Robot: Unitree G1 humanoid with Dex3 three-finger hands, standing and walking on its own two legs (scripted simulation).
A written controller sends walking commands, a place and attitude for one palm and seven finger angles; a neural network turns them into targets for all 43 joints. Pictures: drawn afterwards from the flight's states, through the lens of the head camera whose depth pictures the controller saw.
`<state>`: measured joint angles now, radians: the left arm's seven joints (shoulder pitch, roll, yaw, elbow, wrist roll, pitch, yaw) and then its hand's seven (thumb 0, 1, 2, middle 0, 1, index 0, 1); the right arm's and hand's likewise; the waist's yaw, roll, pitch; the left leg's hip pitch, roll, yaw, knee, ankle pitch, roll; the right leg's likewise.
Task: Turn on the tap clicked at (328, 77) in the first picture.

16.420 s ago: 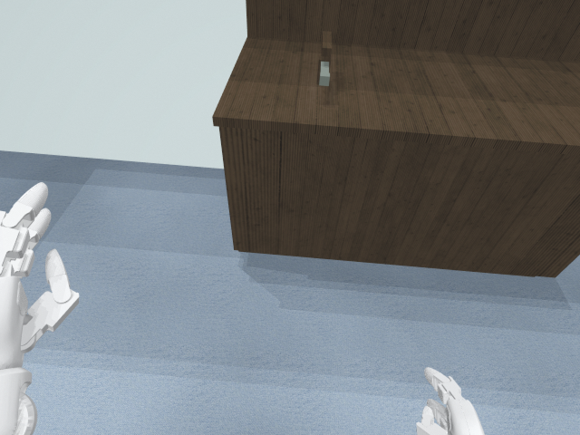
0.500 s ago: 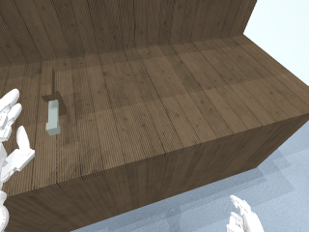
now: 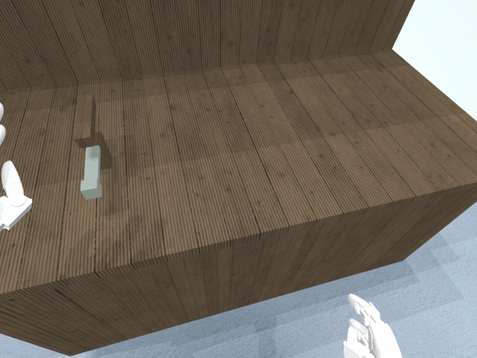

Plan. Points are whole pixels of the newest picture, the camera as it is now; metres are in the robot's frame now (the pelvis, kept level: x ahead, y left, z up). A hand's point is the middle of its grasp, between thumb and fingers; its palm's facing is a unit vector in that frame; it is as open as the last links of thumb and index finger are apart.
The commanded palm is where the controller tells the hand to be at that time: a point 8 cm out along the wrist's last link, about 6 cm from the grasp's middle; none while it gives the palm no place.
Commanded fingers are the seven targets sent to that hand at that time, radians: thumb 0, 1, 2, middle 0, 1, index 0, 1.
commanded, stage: come to a stop and stand still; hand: left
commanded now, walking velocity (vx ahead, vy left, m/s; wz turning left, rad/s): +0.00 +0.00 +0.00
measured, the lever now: (91, 188) +0.36 +0.33 +0.02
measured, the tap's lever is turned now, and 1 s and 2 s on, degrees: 0 0 0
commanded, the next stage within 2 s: look again from close up in 0.82 s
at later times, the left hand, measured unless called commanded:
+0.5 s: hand out of the picture +0.22 +0.33 +0.17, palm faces +0.42 -0.86 -0.30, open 7.4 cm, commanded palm +0.16 +0.36 +0.18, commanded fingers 0.00 0.90 0.90 -0.20 -0.30 -0.20 -0.30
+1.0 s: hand out of the picture +0.22 +0.33 +0.16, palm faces +0.40 -0.84 -0.37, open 7.4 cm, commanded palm +0.16 +0.36 +0.18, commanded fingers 0.00 0.90 0.90 -0.20 -0.30 -0.20 -0.30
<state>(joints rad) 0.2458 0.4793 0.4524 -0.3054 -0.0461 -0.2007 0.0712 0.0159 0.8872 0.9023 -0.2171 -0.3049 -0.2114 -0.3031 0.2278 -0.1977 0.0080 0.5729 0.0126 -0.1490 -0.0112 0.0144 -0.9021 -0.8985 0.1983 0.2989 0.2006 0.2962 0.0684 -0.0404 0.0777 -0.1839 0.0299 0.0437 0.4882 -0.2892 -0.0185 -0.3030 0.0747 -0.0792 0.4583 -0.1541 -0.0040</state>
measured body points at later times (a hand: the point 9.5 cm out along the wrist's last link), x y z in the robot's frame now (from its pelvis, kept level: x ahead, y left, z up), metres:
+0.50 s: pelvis +0.00 +0.08 +0.00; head +0.01 +0.10 +0.45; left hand +0.19 +0.37 +0.19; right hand +0.18 -0.13 -0.07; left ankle -0.02 +0.13 -0.74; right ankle +0.06 -0.05 -0.74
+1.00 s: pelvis +0.01 +0.08 +0.00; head +0.04 +0.10 +0.45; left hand +0.20 +0.37 +0.18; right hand +0.19 -0.13 -0.07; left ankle -0.02 +0.13 -0.74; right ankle +0.06 -0.05 -0.74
